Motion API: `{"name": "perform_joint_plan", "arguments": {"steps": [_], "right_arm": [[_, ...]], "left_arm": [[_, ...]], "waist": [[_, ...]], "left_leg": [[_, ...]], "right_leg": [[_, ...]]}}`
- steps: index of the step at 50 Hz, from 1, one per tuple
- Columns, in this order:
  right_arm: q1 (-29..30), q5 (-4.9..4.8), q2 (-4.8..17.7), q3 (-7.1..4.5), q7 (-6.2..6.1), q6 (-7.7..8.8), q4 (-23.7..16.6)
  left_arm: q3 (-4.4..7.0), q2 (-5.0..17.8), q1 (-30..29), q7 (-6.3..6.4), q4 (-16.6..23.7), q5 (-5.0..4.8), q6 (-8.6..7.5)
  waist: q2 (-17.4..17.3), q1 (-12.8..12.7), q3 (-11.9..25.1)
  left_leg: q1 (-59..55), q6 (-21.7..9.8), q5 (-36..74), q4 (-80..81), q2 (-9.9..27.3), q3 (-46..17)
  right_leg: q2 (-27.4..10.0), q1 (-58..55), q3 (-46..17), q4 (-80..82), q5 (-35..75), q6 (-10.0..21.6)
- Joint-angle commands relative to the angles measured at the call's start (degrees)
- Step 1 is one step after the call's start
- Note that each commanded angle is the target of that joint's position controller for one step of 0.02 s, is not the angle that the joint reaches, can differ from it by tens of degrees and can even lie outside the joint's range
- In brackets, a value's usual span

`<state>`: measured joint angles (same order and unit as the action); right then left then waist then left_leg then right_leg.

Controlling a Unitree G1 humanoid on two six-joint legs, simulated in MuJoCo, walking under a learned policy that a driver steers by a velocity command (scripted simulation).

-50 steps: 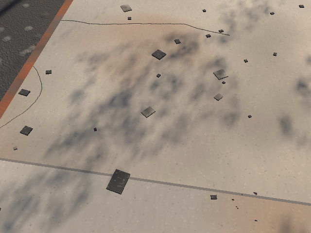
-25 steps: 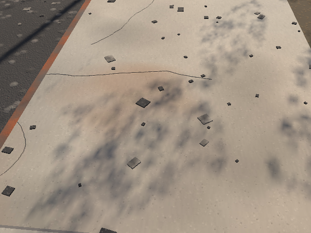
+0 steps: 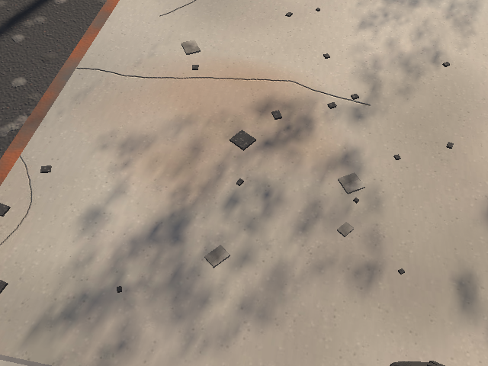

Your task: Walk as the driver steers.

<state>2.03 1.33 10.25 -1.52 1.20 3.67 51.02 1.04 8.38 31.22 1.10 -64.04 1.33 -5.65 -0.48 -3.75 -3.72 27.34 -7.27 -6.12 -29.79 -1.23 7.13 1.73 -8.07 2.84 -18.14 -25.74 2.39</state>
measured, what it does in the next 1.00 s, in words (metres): walks ahead: right foot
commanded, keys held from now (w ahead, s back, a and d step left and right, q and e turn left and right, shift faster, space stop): w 1.00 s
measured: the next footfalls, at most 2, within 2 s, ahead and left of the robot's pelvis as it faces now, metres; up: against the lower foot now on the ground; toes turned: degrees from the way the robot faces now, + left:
right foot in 0.56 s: +0.48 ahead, -0.08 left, +0.00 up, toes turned -3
left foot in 1.10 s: +0.77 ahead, +0.11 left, +0.00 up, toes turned +5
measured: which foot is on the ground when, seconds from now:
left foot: down 0.00-0.58, up 0.60-1.00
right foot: down 0.00-0.02, up 0.04-0.54, down 0.56-1.00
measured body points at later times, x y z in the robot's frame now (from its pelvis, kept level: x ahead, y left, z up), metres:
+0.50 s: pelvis +0.27 +0.01 +0.01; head +0.30 +0.00 +0.46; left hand +0.47 +0.21 -0.10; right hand +0.17 -0.21 -0.13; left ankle +0.13 +0.07 -0.72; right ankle +0.43 -0.10 -0.70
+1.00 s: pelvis +0.54 -0.01 +0.02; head +0.56 +0.00 +0.47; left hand +0.45 +0.22 -0.13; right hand +0.71 -0.22 -0.10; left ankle +0.70 +0.13 -0.68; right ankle +0.44 -0.08 -0.72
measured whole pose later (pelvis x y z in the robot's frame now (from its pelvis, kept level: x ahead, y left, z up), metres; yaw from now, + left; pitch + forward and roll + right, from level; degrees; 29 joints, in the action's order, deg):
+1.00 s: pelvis +0.54 -0.01 +0.02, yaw +1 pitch +0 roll -2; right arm -2.6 1.3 10.8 -2.0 1.6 2.0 51.9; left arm 1.9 9.6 26.7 0.2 -61.7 1.1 -5.7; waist -1.8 -3.5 -2.8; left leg 34.1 -2.3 -1.7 -37.4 5.0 2.9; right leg 4.8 -4.2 5.0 -10.3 -15.0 4.2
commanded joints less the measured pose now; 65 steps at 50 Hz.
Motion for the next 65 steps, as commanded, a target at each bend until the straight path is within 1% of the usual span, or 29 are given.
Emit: {"name": "perform_joint_plan", "arguments": {"steps": [1, 2, 3, 4, 6, 7, 10, 17, 22, 25, 27, 28, 29, 30, 31, 32, 34, 37, 40, 50, 53, 55, 56, 57, 58, 59, 60, 62, 65], "right_arm": [[-29.83, 2.0, 14.05, -4.49, -1.83, 1.24, 5.3], [-29.49, 0.98, 15.44, -5.02, -1.06, 0.38, 5.33], [-23.2, -0.54, 13.42, -4.63, -0.71, 0.03, 4.55], [-18.07, -0.87, 9.42, -3.56, -0.59, 0.41, 3.76], [-16.16, -0.55, 4.36, -2.04, -0.8, 1.44, 4.83], [-16.84, -0.48, 3.18, -1.57, -1.04, 1.81, 5.7], [-21.19, -0.72, 5.04, -1.59, -1.35, 2.86, 7.59], [-28.9, -0.77, 5.76, -0.9, -1.41, 2.72, 9.14], [-34.0, -0.11, 6.29, -0.81, -2.12, 2.33, 10.97], [-32.39, 0.33, 7.34, -1.11, -2.61, 2.13, 11.14], [-30.54, 0.15, 8.28, -1.36, -2.55, 1.89, 11.04], [-29.56, -0.39, 7.75, -1.12, -2.4, 1.97, 10.2], [-31.91, -2.33, 3.39, -0.06, -1.78, 2.1, 7.87], [-34.17, -2.29, 5.16, -1.15, -1.58, 1.98, 8.55], [-29.15, -1.12, 7.21, -1.87, -1.7, 1.66, 7.4], [-24.97, -0.68, 6.18, -1.69, -1.4, 1.9, 6.15], [-24.15, 0.43, 4.06, -1.71, -0.99, 0.97, 5.91], [-24.52, 1.07, 2.47, -1.64, -0.09, -0.76, 5.79], [-16.71, 0.85, 3.47, -1.76, 0.24, -1.45, 2.75], [1.27, -0.11, 4.02, -1.06, 0.36, -0.72, -3.84], [-2.21, -0.07, 5.04, -1.68, -0.01, 0.08, -3.5], [-18.11, 0.54, 7.12, -3.08, -0.92, 1.07, 1.87], [-28.98, 2.01, 11.73, -4.42, -1.6, 1.59, 4.05], [-31.43, 2.2, 17.02, -5.65, -1.34, 1.29, 4.5], [-26.46, 0.04, 14.32, -5.19, -0.94, 0.45, 3.8], [-20.18, -0.4, 10.83, -4.15, -0.78, 0.5, 2.77], [-17.41, -0.26, 7.63, -3.27, -0.54, 0.97, 2.58], [-16.87, -0.51, 4.32, -2.16, -0.95, 1.68, 3.88], [-21.48, -0.82, 5.68, -2.14, -1.31, 2.73, 5.98]], "left_arm": [[0.79, 6.08, 1.39, -0.19, 3.85, -1.38, -0.22], [1.19, 4.71, 5.82, -0.64, 3.46, -2.5, -0.17], [2.19, 8.27, 0.17, -0.56, 4.56, -1.18, 0.08], [2.14, 7.72, -5.65, -0.8, 6.23, -0.67, -0.19], [2.3, 6.09, -8.27, -1.2, 6.92, 0.5, 0.45], [2.06, 4.6, -6.75, -1.59, 6.35, 0.99, 1.33], [2.15, 4.07, -9.25, -2.33, 7.63, 1.08, 2.83], [1.37, 4.53, -27.87, -2.89, 13.96, -0.1, 3.18], [1.13, 5.23, -35.25, -2.74, 16.5, -0.27, 2.72], [1.61, 6.22, -33.14, -2.38, 16.59, -0.23, 1.98], [2.76, 7.89, -20.32, -1.51, 12.43, 0.0, 1.27], [3.89, 10.56, -10.01, -0.89, 9.33, 1.06, 0.72], [5.5, 16.65, -1.77, -0.36, 8.38, 2.47, 0.59], [5.66, 16.56, -3.71, -1.2, 8.31, 0.8, 1.57], [5.04, 14.11, -10.54, -1.53, 9.16, -0.68, 1.86], [4.03, 10.32, -15.17, -1.78, 9.95, -0.94, 1.54], [2.65, 6.01, -16.95, -1.46, 8.81, -0.73, 0.74], [2.48, 6.93, -12.68, -1.09, 6.6, -0.6, -0.49], [2.58, 8.57, -9.78, -1.14, 5.82, -0.59, -0.69], [2.18, 9.13, -0.47, -0.37, 2.95, 0.02, -0.29], [2.56, 10.29, -2.44, 0.12, 2.81, 0.36, -0.04], [2.56, 10.49, -4.2, -0.03, 3.04, 0.04, 0.28], [1.9, 8.71, -4.57, -0.25, 4.93, -0.55, 0.21], [1.08, 3.32, 2.19, -0.91, 5.67, -2.67, 0.26], [2.58, 9.08, -2.08, -0.77, 5.4, -1.12, 0.5], [2.81, 9.08, -7.24, -1.02, 7.09, -0.93, 0.31], [2.62, 7.99, -9.67, -1.17, 7.52, -0.81, 0.08], [2.55, 6.16, -8.99, -1.69, 7.15, 0.6, 1.42], [2.57, 5.13, -10.38, -2.48, 7.85, 0.96, 2.99]], "waist": [[-2.82, 13.08, 17.6], [-11.94, 10.4, 23.26], [-4.55, 8.55, 15.19], [-1.93, 7.39, 7.22], [-0.37, 3.7, 1.33], [-0.89, 2.27, 1.21], [-1.97, 1.22, 0.27], [-2.52, 5.16, -2.68], [-2.99, 7.39, -3.21], [-3.4, 4.99, -2.02], [-3.11, -0.54, 4.27], [-1.9, -4.52, 9.74], [7.63, -5.07, 18.11], [10.78, -3.0, 21.43], [4.74, -0.35, 12.18], [2.13, 0.76, 5.78], [2.06, 4.51, 0.79], [2.78, 6.14, 0.94], [3.09, 5.32, -1.23], [4.37, 0.49, -3.21], [4.85, 3.15, -1.49], [2.74, 9.79, 6.77], [-2.15, 13.29, 14.23], [-15.42, 10.07, 20.3], [-6.16, 9.19, 16.65], [-3.7, 7.06, 8.48], [-1.03, 5.79, 4.75], [-2.47, 2.68, 2.65], [-2.56, 1.65, 2.05]], "left_leg": [[-42.13, -7.04, -8.87, 2.66, 15.57, -20.6], [-48.62, -14.09, -10.7, 12.23, 26.43, -47.23], [-41.48, -12.43, -14.58, 14.66, 23.41, -42.02], [-32.42, -10.74, -12.35, 16.42, 21.37, -33.59], [-20.27, -6.9, -2.48, 19.43, 16.12, -23.46], [-17.67, -5.83, 0.27, 20.21, 14.34, -20.0], [-16.72, -5.61, 7.53, 21.51, 12.57, -15.16], [-21.48, -3.0, 17.07, 22.86, 10.05, -9.77], [-32.07, -3.65, 23.39, 19.93, 12.52, -9.72], [-35.23, -3.32, 36.99, 13.82, 13.79, -8.56], [-33.31, -1.83, 46.78, -0.47, 12.22, -6.66], [-23.96, -0.77, 36.81, -12.88, 10.34, -5.52], [-6.09, 1.68, 9.49, -34.2, 3.65, -1.64], [4.73, 1.88, -23.33, -47.28, -3.49, -6.37], [9.09, 1.25, -18.62, -48.45, 0.98, -9.94], [9.2, 1.32, -14.25, -45.63, 3.01, -9.85], [4.01, 2.13, -10.71, -38.3, 6.08, -9.66], [2.24, 3.69, -8.38, -34.67, 6.41, -7.97], [7.92, 5.2, -2.36, -28.12, 7.82, -6.58], [9.42, 4.06, 3.3, -5.22, 5.07, -3.18], [1.78, 1.41, -3.11, -1.31, 2.37, -1.99], [-18.35, -1.22, -1.74, 3.61, -0.49, -0.85], [-33.99, -4.38, -6.17, 4.23, 11.15, -13.57], [-47.2, -12.29, -10.24, 11.71, 26.59, -42.08], [-42.33, -10.95, -13.68, 14.82, 23.85, -43.56], [-34.36, -9.0, -12.33, 15.46, 21.93, -34.0], [-27.64, -7.3, -5.77, 17.48, 19.31, -27.94], [-20.49, -4.16, 1.32, 19.6, 14.68, -19.52], [-19.37, -4.41, 8.38, 21.01, 13.33, -15.26]], "right_leg": [[-7.14, 25.01, 0.95, -41.9, 34.79, 3.54], [2.94, 39.22, -1.56, -60.12, -3.68, 2.33], [-1.34, 44.53, -6.11, -62.19, 1.06, 3.31], [-3.72, 45.39, -5.62, -59.69, 6.12, 3.43], [-6.86, 40.04, -5.49, -52.49, 9.86, 2.98], [-7.24, 37.34, -5.23, -50.64, 10.17, 2.44], [-7.57, 38.91, -3.32, -46.22, 12.34, 1.14], [-6.94, 43.96, 0.79, -25.77, 25.74, -0.72], [-4.77, 45.17, 2.05, -17.72, 24.46, 1.0], [-2.29, 39.31, 2.92, -14.01, 17.87, 3.58], [1.33, 23.64, 4.39, -9.39, 17.08, 6.05], [-2.92, 8.58, -0.39, -8.44, 18.02, 8.34], [-19.62, -8.32, -22.82, -6.37, 11.79, 13.94], [-26.4, -10.89, -42.2, 1.38, 12.21, 18.68], [-23.69, -2.9, -34.05, 2.66, 8.68, 16.76], [-21.47, 5.57, -27.13, 5.17, 9.99, 15.08], [-16.27, 16.14, -17.78, 8.39, 16.64, 10.75], [-13.81, 18.67, -11.91, 9.69, 24.92, 10.24], [-12.76, 17.73, -9.32, 12.08, 25.24, 10.29], [-14.32, 3.67, -5.73, 9.04, 37.32, 9.37], [-15.09, 1.47, -4.24, 2.13, 51.44, 7.97], [-11.76, 6.17, -1.03, -15.87, 57.59, 5.97], [-8.95, 18.24, 0.96, -32.79, 39.97, 4.67], [2.36, 38.54, 2.56, -53.24, -2.3, 2.24], [-0.15, 43.53, -5.68, -57.5, -2.11, 3.28], [-2.95, 45.43, -5.67, -56.39, 3.57, 3.58], [-4.84, 43.56, -5.53, -53.25, 7.5, 3.44], [-6.89, 38.42, -5.04, -48.23, 9.97, 2.36], [-7.12, 38.92, -3.39, -45.2, 11.92, 0.84]]}}
Keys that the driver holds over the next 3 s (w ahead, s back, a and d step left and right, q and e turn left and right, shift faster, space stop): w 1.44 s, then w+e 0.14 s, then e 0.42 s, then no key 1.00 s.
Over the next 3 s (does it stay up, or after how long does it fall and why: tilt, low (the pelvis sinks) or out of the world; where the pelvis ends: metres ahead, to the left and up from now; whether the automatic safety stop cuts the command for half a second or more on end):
stays up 1.03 0.03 0.02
